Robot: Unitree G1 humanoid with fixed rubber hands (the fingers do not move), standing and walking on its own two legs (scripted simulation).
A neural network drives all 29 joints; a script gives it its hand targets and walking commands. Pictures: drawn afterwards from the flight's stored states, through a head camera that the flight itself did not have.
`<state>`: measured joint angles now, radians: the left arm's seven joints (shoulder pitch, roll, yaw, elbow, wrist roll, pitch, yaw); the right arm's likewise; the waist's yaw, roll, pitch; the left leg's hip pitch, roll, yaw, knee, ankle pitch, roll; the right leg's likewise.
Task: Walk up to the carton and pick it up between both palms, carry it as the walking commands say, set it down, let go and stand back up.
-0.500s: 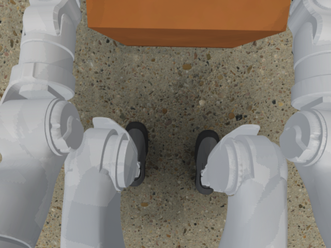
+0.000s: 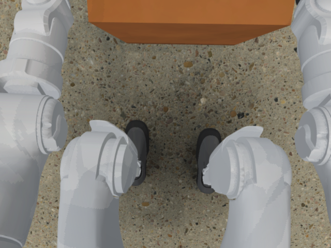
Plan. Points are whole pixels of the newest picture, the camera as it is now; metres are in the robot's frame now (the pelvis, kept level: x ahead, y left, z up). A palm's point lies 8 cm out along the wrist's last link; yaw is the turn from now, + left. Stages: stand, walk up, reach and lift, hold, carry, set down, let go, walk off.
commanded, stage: set down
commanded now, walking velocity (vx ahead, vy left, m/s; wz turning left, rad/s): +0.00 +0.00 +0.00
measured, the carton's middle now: out of the picture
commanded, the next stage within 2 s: let go in 1.46 s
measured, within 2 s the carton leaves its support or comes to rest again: neither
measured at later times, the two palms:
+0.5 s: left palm out of the picture +0.56 +0.24 -0.06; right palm out of the picture +0.57 -0.23 -0.06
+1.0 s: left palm out of the picture +0.56 +0.25 +0.10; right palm out of the picture +0.57 -0.24 +0.10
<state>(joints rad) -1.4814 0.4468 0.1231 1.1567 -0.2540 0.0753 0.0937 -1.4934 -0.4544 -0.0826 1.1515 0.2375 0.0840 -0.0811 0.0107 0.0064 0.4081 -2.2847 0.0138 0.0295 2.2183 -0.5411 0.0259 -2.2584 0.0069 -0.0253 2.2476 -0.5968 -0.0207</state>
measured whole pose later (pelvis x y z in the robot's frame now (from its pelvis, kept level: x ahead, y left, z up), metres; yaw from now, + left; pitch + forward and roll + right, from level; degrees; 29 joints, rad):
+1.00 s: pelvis +0.02 +0.00 +0.18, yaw +0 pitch +47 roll +0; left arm -1.24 0.44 0.29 0.86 -0.13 0.26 -0.04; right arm -1.26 -0.48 -0.25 0.89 0.09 0.26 0.06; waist 0.02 0.00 -0.01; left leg -1.95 0.00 0.02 1.56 -0.44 0.01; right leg -1.93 0.02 -0.01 1.58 -0.48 -0.01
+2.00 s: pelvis +0.09 +0.00 +0.38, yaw +1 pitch +26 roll +0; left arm -0.33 0.25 0.17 0.60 0.00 0.09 -0.08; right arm -0.35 -0.27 -0.17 0.62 0.01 0.08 0.07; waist 0.00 0.00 -0.05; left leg -0.92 -0.01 0.00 0.72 -0.26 0.00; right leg -0.90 0.02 -0.01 0.74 -0.30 -0.01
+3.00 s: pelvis +0.14 +0.00 +0.41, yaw +0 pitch -2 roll +0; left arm 0.22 0.29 0.08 0.67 0.01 0.01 0.00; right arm 0.20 -0.29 -0.08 0.68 -0.02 0.00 0.01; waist -0.01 0.00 0.00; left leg -0.16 -0.01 0.00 0.49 -0.29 0.02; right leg -0.13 0.02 0.01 0.47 -0.31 -0.01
